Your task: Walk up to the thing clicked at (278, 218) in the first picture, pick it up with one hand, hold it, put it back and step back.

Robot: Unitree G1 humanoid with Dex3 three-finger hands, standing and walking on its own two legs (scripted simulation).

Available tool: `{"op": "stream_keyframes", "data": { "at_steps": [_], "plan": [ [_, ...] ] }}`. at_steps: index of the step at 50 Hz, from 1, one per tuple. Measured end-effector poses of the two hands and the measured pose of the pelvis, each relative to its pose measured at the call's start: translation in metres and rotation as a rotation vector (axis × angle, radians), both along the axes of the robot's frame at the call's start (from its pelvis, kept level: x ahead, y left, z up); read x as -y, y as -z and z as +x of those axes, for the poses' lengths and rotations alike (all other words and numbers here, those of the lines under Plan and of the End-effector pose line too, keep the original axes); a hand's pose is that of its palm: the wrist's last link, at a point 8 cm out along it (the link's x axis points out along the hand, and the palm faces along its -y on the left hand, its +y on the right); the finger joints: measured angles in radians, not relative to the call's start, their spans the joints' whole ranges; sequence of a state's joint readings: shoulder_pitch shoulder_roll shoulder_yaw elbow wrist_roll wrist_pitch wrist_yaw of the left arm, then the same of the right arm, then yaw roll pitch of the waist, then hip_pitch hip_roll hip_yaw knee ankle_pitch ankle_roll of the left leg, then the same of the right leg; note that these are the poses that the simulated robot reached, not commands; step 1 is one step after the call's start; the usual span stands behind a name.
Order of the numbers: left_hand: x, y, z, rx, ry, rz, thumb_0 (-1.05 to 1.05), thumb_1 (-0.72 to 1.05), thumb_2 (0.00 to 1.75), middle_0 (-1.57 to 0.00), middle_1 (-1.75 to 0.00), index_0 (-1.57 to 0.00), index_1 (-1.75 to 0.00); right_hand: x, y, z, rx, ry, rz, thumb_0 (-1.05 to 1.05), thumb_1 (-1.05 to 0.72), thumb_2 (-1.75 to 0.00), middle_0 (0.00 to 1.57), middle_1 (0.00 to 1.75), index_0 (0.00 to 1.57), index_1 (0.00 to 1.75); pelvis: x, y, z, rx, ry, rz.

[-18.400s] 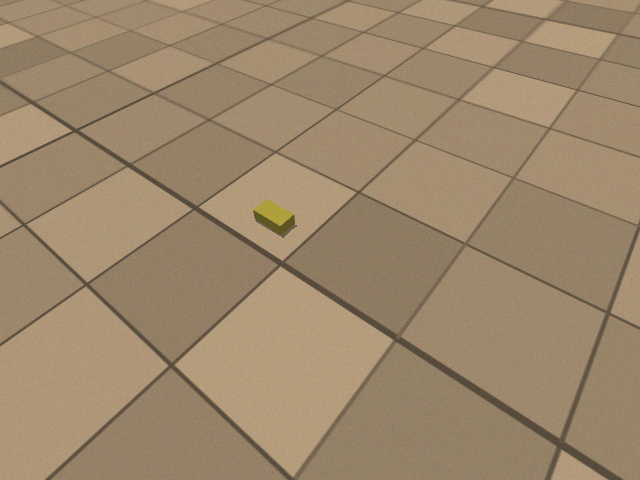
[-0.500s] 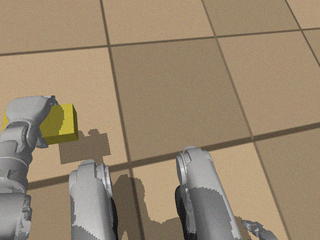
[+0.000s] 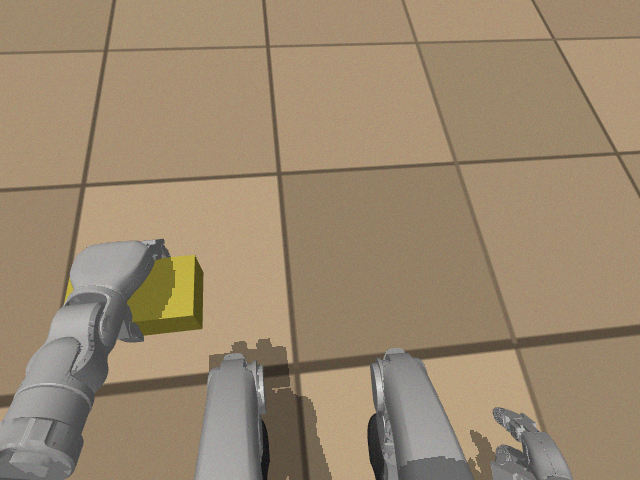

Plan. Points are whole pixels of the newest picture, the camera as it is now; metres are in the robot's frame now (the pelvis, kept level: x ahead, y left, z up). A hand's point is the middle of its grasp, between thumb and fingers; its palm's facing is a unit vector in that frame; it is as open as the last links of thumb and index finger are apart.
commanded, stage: lift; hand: left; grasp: from above
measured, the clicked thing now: (138, 298) +0.38 +0.26 -0.11
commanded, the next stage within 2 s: hold in 0.82 s
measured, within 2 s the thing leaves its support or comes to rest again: neither
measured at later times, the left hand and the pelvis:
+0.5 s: hand (89, 264) +0.35 +0.23 +0.08, palm faces -0.46 -0.08 -0.89, open 11.6 cm; pelvis +0.04 +0.00 +0.16, yaw +1 degrees
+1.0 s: hand (60, 207) +0.37 +0.23 +0.15, palm faces -0.45 -0.08 -0.89, open 11.6 cm; pelvis +0.07 +0.00 +0.22, yaw +1 degrees
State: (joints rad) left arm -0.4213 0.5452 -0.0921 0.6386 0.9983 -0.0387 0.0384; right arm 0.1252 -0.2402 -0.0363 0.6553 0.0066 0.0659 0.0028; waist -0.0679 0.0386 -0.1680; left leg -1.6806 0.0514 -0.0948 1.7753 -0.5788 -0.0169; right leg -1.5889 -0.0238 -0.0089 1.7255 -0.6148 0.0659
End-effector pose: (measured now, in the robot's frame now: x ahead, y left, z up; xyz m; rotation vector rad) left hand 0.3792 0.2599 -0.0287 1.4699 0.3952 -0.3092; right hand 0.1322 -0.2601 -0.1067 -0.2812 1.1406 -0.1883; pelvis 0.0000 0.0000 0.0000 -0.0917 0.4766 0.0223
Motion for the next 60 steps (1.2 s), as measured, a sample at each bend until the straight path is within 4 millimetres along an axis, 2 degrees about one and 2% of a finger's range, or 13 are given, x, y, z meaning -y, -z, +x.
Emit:
{"op": "stream_keyframes", "data": {
  "at_steps": [7,12,18,27,42,60],
  "plan": [
    [0.008,-0.065,-0.014,0.000,-0.001,-0.002,-0.03,-0.27,0.67,-0.59,-0.69,-0.62,-0.61,-0.007,-0.054,0.007,0.044,0.019,0.019,0.00,-0.90,-0.90,0.20,0.30,0.20,0.30,0.000,-0.056,0.008,0.073,-0.004,0.019],
    [0.012,-0.102,-0.019,-0.008,-0.004,0.006,-0.03,-0.27,0.67,-0.59,-0.69,-0.62,-0.61,-0.007,-0.088,0.008,0.067,0.037,0.026,0.00,-0.90,-0.90,0.20,0.30,0.20,0.30,0.000,-0.090,0.016,0.123,-0.003,0.032],
    [0.018,-0.134,-0.022,-0.016,-0.013,0.003,-0.03,-0.27,0.67,-0.59,-0.69,-0.62,-0.61,-0.004,-0.122,0.007,0.078,0.053,0.025,0.00,-0.90,-0.90,0.20,0.30,0.20,0.30,0.002,-0.124,0.026,0.174,-0.004,0.044],
    [0.026,-0.169,-0.018,-0.029,-0.027,0.014,-0.03,-0.28,0.67,-0.60,-0.68,-0.63,-0.61,0.003,-0.161,0.006,0.069,0.068,0.024,0.01,-0.90,-0.90,0.20,0.30,0.20,0.30,0.004,-0.165,0.041,0.237,-0.006,0.060],
    [0.030,-0.214,-0.006,-0.030,-0.034,0.012,-0.03,-0.29,0.68,-0.61,-0.68,-0.64,-0.60,0.006,-0.202,0.021,0.079,0.085,0.040,0.01,-0.90,-0.90,0.20,0.30,0.20,0.30,0.005,-0.207,0.062,0.311,-0.002,0.079],
    [0.030,-0.250,0.011,-0.032,-0.021,0.024,-0.03,-0.28,0.67,-0.61,-0.68,-0.63,-0.61,0.003,-0.224,0.060,0.132,0.087,0.065,0.01,-0.90,-0.89,0.20,0.30,0.20,0.30,0.005,-0.228,0.085,0.367,0.007,0.089]
  ]
}}
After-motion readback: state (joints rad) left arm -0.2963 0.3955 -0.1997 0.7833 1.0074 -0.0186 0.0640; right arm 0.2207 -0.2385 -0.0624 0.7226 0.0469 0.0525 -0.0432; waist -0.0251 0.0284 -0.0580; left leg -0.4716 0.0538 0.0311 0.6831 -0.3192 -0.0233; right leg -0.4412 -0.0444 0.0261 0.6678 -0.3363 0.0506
